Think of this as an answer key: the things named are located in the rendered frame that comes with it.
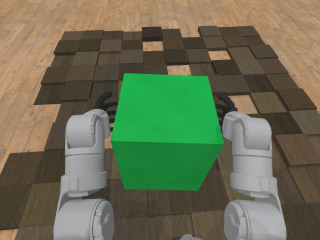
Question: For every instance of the carton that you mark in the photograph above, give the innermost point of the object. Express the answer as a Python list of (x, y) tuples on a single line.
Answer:
[(166, 133)]

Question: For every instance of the robot left upper arm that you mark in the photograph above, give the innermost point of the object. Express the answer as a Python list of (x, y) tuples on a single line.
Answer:
[(85, 219)]

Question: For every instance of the robot right upper arm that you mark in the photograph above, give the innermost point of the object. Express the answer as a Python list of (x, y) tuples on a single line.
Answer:
[(253, 220)]

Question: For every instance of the left robot hand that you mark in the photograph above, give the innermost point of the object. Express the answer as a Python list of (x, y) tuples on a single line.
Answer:
[(99, 105)]

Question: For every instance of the right robot hand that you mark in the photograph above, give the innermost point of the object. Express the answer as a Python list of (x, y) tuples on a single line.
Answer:
[(226, 109)]

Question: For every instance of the right robot forearm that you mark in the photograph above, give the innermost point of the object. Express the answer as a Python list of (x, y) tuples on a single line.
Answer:
[(252, 152)]

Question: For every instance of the left robot forearm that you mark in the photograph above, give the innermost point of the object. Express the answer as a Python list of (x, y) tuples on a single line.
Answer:
[(85, 136)]

